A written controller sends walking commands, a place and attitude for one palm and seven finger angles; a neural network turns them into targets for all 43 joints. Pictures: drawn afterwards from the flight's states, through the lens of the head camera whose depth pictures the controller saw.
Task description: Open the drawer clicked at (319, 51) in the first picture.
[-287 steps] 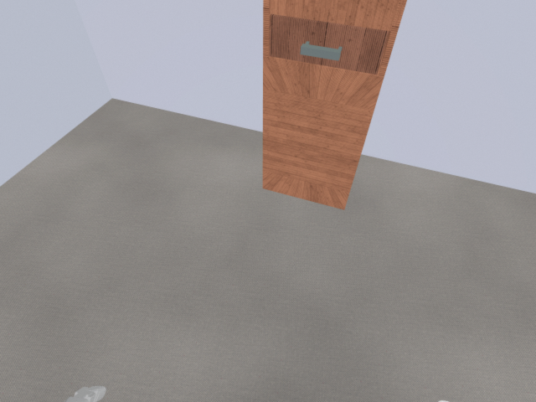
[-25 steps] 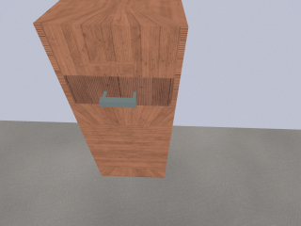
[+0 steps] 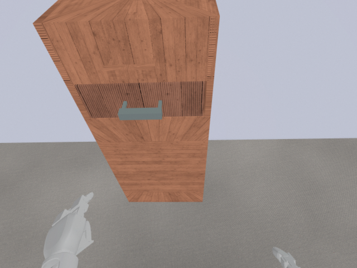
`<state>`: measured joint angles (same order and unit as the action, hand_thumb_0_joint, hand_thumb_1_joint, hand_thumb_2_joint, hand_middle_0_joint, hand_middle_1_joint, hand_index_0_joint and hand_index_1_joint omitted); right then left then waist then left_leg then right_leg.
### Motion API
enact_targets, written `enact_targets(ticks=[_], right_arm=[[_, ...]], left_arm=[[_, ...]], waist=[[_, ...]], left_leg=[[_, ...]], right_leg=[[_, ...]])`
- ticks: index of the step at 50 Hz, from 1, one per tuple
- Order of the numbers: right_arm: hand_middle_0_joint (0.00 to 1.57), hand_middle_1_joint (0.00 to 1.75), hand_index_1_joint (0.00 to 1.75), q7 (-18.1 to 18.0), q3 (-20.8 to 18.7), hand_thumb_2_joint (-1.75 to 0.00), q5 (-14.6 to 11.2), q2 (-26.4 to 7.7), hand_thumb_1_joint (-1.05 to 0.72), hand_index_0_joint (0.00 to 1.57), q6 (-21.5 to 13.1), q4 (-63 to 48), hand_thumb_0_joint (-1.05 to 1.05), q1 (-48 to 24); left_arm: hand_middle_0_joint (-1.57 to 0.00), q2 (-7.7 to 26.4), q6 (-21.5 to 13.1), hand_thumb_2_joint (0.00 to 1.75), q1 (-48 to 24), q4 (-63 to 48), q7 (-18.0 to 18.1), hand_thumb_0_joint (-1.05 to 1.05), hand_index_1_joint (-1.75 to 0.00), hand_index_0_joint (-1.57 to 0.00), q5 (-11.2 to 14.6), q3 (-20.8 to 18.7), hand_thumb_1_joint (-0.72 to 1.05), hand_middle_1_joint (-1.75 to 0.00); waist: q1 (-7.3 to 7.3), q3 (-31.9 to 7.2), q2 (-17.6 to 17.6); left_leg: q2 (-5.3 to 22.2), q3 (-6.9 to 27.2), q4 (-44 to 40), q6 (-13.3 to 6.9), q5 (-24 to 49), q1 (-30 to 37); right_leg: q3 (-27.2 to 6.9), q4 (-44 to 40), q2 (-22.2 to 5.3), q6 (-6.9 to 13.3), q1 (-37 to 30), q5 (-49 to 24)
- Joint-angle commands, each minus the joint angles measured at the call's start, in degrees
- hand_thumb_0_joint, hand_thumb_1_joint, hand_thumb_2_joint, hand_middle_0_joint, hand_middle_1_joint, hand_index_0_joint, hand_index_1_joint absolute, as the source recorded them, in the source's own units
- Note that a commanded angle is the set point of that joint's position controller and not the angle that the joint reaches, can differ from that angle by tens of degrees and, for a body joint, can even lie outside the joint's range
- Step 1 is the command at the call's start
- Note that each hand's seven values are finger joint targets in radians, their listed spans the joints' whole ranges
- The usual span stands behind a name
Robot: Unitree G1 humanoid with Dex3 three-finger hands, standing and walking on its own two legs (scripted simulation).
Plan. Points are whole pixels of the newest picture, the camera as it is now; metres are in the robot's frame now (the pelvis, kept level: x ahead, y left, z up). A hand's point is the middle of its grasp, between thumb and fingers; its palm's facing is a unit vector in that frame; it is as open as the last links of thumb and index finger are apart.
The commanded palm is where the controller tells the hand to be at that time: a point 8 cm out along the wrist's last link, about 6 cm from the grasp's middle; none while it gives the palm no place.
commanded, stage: raise the hand with hooked fingers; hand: left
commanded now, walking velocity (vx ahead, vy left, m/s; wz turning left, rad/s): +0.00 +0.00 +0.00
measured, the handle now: (141, 108) +0.55 +0.15 +0.02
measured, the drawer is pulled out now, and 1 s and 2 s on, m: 0.00 0.00 0.00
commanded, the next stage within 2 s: move the hooked fingers above the handle in 1.70 s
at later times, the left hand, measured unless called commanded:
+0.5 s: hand (78, 225) +0.21 +0.23 +0.01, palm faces +0.04 -0.09 -1.00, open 10.2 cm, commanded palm +0.18 +0.23 +0.06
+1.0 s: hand (68, 181) +0.27 +0.24 +0.09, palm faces +0.09 -0.09 -0.99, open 13.1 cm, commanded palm +0.25 +0.24 +0.15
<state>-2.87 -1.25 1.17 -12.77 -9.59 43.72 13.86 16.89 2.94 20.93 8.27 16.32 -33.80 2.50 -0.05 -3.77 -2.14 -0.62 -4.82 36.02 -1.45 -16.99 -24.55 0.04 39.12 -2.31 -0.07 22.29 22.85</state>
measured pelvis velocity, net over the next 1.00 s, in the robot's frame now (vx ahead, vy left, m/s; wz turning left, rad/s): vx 0.00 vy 0.00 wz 0.02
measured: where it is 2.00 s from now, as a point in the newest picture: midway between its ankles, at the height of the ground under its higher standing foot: outside the picture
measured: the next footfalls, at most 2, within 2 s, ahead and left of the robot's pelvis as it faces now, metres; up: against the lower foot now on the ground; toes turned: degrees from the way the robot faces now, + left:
none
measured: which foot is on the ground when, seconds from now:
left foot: down 0.00-1.00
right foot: down 0.00-1.00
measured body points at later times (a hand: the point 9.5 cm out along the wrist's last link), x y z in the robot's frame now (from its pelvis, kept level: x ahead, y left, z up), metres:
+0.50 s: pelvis -0.02 -0.04 -0.02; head +0.01 -0.06 +0.43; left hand +0.20 +0.23 +0.06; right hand +0.21 -0.23 -0.12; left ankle +0.01 +0.10 -0.72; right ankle -0.03 -0.12 -0.72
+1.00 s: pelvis +0.00 +0.00 +0.01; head +0.02 -0.04 +0.45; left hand +0.26 +0.24 +0.14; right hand +0.21 -0.22 -0.10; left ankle +0.01 +0.11 -0.72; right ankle -0.03 -0.12 -0.72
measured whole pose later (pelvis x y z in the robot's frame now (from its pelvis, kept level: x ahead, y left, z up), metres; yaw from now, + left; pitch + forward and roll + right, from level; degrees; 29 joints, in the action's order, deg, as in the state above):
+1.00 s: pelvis +0.00 +0.00 +0.01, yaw +1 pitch +3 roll +1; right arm -0.8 -1.4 0.5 -14.1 6.2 34.7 6.0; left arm 26.2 2.6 5.4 -2.8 9.1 -53.0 2.0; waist 4.0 -2.9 -4.4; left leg -0.1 -3.0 34.3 -1.1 -16.5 -21.1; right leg 1.6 35.4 -1.5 0.0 17.5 21.3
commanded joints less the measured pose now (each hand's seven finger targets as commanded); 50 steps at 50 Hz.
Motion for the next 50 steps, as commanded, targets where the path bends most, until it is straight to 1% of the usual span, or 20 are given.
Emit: enact_targets(ticks=[1, 3, 5, 8, 12, 13, 15, 17, 19, 21, 23, 25, 28, 30, 34, 36, 38, 40, 48, 50], right_arm=[[0.20, 0.30, 0.30, 2.86, -3.71, -0.90, 2.28, -7.88, -0.90, 0.20, 4.12, -14.30, 0.00, -10.45], [0.20, 0.30, 0.30, 4.37, -3.80, -0.90, 2.00, -7.61, -0.90, 0.20, 6.12, -17.03, 0.00, -12.81], [0.20, 0.30, 0.30, 4.65, -3.41, -0.90, 2.20, -7.30, -0.90, 0.20, 7.80, -19.63, 0.00, -13.32], [0.20, 0.30, 0.30, 3.21, -3.35, -0.90, 3.20, -6.45, -0.90, 0.20, 9.72, -21.11, 0.00, -13.49], [0.20, 0.30, 0.30, 1.88, -2.93, -0.90, 3.52, -5.72, -0.90, 0.20, 9.89, -21.10, 0.00, -13.81], [0.20, 0.30, 0.30, 1.62, -2.63, -0.90, 3.60, -5.61, -0.90, 0.20, 9.95, -20.57, 0.00, -13.60], [0.20, 0.30, 0.30, 1.10, -2.46, -0.90, 3.11, -5.73, -0.90, 0.20, 9.85, -20.30, 0.00, -13.85], [0.20, 0.30, 0.30, 0.71, -2.01, -0.90, 2.49, -5.78, -0.90, 0.20, 10.22, -19.91, 0.00, -14.63], [0.20, 0.30, 0.30, 0.41, -1.43, -0.90, 1.97, -5.84, -0.90, 0.20, 10.83, -19.54, 0.00, -15.31], [0.20, 0.30, 0.30, 0.19, -1.02, -0.90, 1.45, -5.82, -0.90, 0.20, 11.20, -19.56, 0.00, -15.62], [0.20, 0.30, 0.30, -0.07, -0.27, -0.90, 1.06, -5.95, -0.90, 0.20, 11.51, -19.53, 0.00, -15.92], [0.20, 0.30, 0.30, -0.03, -0.11, -0.90, 1.25, -5.79, -0.90, 0.20, 11.46, -19.28, 0.00, -15.26], [0.20, 0.30, 0.30, 0.07, -0.26, -0.90, 1.54, -5.86, -0.90, 0.20, 11.23, -18.91, 0.00, -14.53], [0.20, 0.30, 0.30, 0.45, -0.77, -0.90, 1.65, -5.56, -0.90, 0.20, 10.86, -18.62, 0.00, -14.04], [0.20, 0.30, 0.30, 1.02, -1.89, -0.90, 1.54, -6.22, -0.90, 0.20, 10.69, -18.11, 0.00, -12.88], [0.20, 0.30, 0.30, 1.29, -2.37, -0.90, 1.40, -6.58, -0.90, 0.20, 10.91, -17.69, 0.00, -12.64], [0.20, 0.30, 0.30, 1.51, -2.59, -0.90, 0.94, -6.89, -0.90, 0.20, 11.28, -17.72, 0.00, -13.08], [0.20, 0.30, 0.30, 1.61, -2.75, -0.90, 0.66, -7.03, -0.90, 0.20, 11.50, -17.50, 0.00, -13.14], [0.20, 0.30, 0.30, 1.56, -1.50, -0.90, -0.80, -7.24, -0.90, 0.20, 13.65, -17.58, 0.00, -14.63], [0.20, 0.30, 0.30, 1.60, -1.14, -0.90, -1.03, -6.90, -0.90, 0.20, 14.15, -17.60, 0.00, -14.72]], left_arm=[[-0.22, 1.19, -2.24, 0.79, 14.26, 2.13, 5.81, 0.00, -0.47, -0.22, -21.76, 0.78, 0.64, -0.47], [-0.22, 3.91, -4.85, 0.77, 13.75, -2.68, 6.71, 0.00, -0.50, -0.22, -25.91, -0.78, 0.60, -0.50], [-0.22, 9.59, -6.75, 0.75, 10.29, -9.88, 8.13, 0.00, -0.53, -0.22, -28.01, -5.17, 0.55, -0.53], [-0.23, 15.81, -8.59, 0.72, -3.59, -19.38, 11.29, 0.00, -0.57, -0.23, -28.51, -10.74, 0.48, -0.57], [-0.24, 17.13, -10.31, 0.68, -15.06, -22.97, 14.63, 0.00, -0.63, -0.24, -27.27, -11.32, 0.39, -0.63], [-0.24, 17.89, -10.07, 0.67, -18.16, -23.48, 14.87, 0.00, -0.64, -0.24, -27.02, -11.21, 0.36, -0.64], [-0.24, 16.61, -8.61, 0.65, -17.72, -20.93, 13.94, 0.00, -0.68, -0.24, -25.82, -9.03, 0.32, -0.68], [-0.25, 16.82, -5.98, 0.63, -16.82, -19.20, 11.78, 0.00, -0.70, -0.25, -24.80, -8.21, 0.27, -0.70], [-0.25, 16.47, -3.20, 0.61, -15.35, -17.69, 8.64, 0.00, -0.74, -0.25, -23.35, -7.27, 0.22, -0.74], [-0.25, 16.10, -1.46, 0.59, -12.00, -17.53, 4.92, 0.00, -0.76, -0.25, -21.85, -6.32, 0.18, -0.76], [-0.25, 16.97, -0.72, 0.57, -10.07, -15.54, 1.59, 0.00, -0.80, -0.25, -20.77, -7.14, 0.13, -0.80], [-0.26, 18.10, -1.96, 0.55, -8.97, -16.42, -0.53, 0.00, -0.82, -0.26, -20.53, -8.45, 0.08, -0.82], [-0.26, 20.66, -5.07, 0.52, -10.66, -18.14, -0.94, 0.00, -0.87, -0.26, -20.51, -11.94, 0.01, -0.87], [-0.27, 19.63, -7.16, 0.50, -11.59, -19.99, 0.22, 0.00, -0.90, -0.27, -20.67, -11.97, -0.03, -0.90], [-0.27, 19.59, -8.05, 0.46, -15.71, -21.04, 2.58, 0.00, -0.96, -0.27, -20.53, -12.44, -0.13, -0.96], [-0.28, 18.86, -7.16, 0.44, -17.93, -22.09, 2.90, 0.00, -0.99, -0.28, -20.59, -11.01, -0.17, -0.99], [-0.28, 18.48, -5.53, 0.42, -19.37, -21.75, 2.22, 0.00, -1.02, -0.28, -20.35, -9.96, -0.22, -1.02], [-0.28, 18.50, -4.40, 0.40, -21.55, -23.66, 1.01, 0.00, -1.05, -0.28, -20.28, -8.56, -0.27, -1.05], [-0.30, 22.39, 0.04, 0.32, -27.29, -22.03, -5.77, 0.00, -1.17, -0.30, -19.31, -9.45, -0.45, -1.17], [-0.30, 22.03, 0.39, 0.30, -29.98, -22.18, -7.15, 0.00, -1.20, -0.30, -19.08, -8.54, -0.50, -1.20]], waist=[[5.46, -2.88, 15.72], [7.55, -4.85, 12.14], [7.85, -11.11, 7.18], [5.50, -14.02, 3.84], [2.12, -15.00, -0.46], [1.14, -14.05, 0.85], [0.81, -13.27, -0.26], [1.51, -13.65, -1.23], [2.18, -15.02, -0.02], [3.07, -13.45, 2.11], [3.52, -10.34, 4.43], [4.54, -8.89, 5.54], [5.16, -9.16, 5.03], [5.18, -10.09, 1.59], [4.49, -11.93, 1.49], [3.96, -13.37, -0.32], [3.62, -13.26, 1.12], [3.88, -14.04, -0.63], [4.65, -10.42, 1.33], [4.62, -10.72, -0.30]], left_leg=[[0.64, 3.88, 2.40, 1.15, 9.03, -6.76], [-0.26, 3.36, 4.59, 0.90, 6.15, -8.41], [-1.17, 2.93, 6.22, 0.32, 5.18, -7.20], [-1.67, 3.48, 9.52, -0.32, 2.28, -6.05], [-1.98, 4.34, 14.20, -0.78, 1.18, -1.97], [-1.87, 4.86, 14.90, -0.88, 0.57, -2.66], [-2.02, 4.31, 14.11, -0.99, -0.09, -2.59], [-1.88, 4.05, 11.59, -1.10, 1.83, -2.20], [-1.86, 3.79, 9.31, -1.09, 3.94, -1.56], [-1.75, 3.54, 6.60, -0.99, 5.99, -0.80], [-1.62, 3.44, 4.33, -0.90, 5.89, -1.29], [-1.68, 3.24, 2.44, -0.82, 6.62, -0.89], [-1.66, 3.31, 0.87, -0.78, 8.29, 0.58], [-1.69, 3.33, 0.51, -0.74, 9.47, 3.12], [-1.53, 3.52, 0.27, -0.80, 11.45, 5.62], [-1.36, 3.50, 0.07, -0.75, 13.43, 7.84], [-1.11, 3.76, -0.39, -0.77, 14.78, 8.79], [-0.83, 3.84, -1.36, -0.70, 16.67, 11.04], [-0.37, 4.02, -6.11, -0.32, 19.70, 13.70], [-0.35, 4.20, -7.13, -0.17, 20.80, 14.94]], right_leg=[[-0.35, 0.20, 4.72, 3.87, 10.93, -8.39], [-3.05, 1.06, 4.04, 4.29, 11.07, -7.97], [-4.62, 2.02, 3.46, 4.12, 9.44, -8.24], [-6.56, 2.27, 2.93, 3.40, 12.28, -4.37], [-7.98, 1.72, 2.37, 3.05, 17.76, -1.49], [-8.25, 1.50, 2.56, 2.97, 18.57, -0.61], [-7.83, 0.03, 2.45, 2.64, 16.52, -1.37], [-6.31, -0.41, 2.68, 2.41, 11.71, -6.25], [-5.68, -1.08, 2.67, 2.00, 7.03, -10.92], [-5.43, -2.80, 2.45, 1.59, 2.95, -15.07], [-5.27, -4.56, 2.24, 1.33, 0.77, -15.41], [-5.01, -5.58, 1.80, 0.97, -1.70, -16.87], [-4.29, -5.99, 1.75, 1.12, -3.70, -18.53], [-3.10, -5.81, 1.96, 1.46, -2.82, -18.50], [-1.66, -5.58, 2.23, 1.57, -2.25, -19.24], [-0.76, -5.24, 2.44, 1.73, -2.07, -20.59], [-0.12, -5.47, 2.70, 1.68, -2.11, -20.62], [0.41, -5.60, 2.64, 1.80, -2.89, -21.11], [1.20, -9.30, 3.04, 1.67, -7.09, -21.48], [1.57, -9.78, 3.08, 1.75, -8.08, -21.47]])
